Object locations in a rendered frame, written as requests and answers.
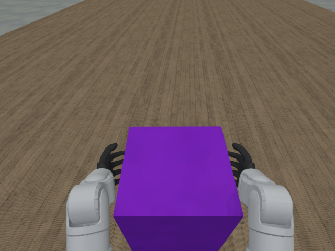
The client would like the right robot hand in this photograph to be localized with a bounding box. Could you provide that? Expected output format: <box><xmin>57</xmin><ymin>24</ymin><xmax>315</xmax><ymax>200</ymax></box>
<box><xmin>228</xmin><ymin>143</ymin><xmax>255</xmax><ymax>187</ymax></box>

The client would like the carton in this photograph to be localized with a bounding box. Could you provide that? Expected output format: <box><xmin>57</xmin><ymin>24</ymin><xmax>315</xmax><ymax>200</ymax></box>
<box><xmin>113</xmin><ymin>126</ymin><xmax>244</xmax><ymax>251</ymax></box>

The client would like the right robot forearm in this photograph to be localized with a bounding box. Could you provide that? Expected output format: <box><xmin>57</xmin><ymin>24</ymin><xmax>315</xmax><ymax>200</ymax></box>
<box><xmin>238</xmin><ymin>169</ymin><xmax>294</xmax><ymax>251</ymax></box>

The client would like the left robot forearm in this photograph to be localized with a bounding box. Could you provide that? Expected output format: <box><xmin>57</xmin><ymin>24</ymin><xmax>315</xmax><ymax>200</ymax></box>
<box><xmin>66</xmin><ymin>168</ymin><xmax>116</xmax><ymax>251</ymax></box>

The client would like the left robot hand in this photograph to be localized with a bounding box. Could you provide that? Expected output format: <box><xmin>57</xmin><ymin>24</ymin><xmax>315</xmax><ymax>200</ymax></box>
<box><xmin>97</xmin><ymin>143</ymin><xmax>125</xmax><ymax>185</ymax></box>

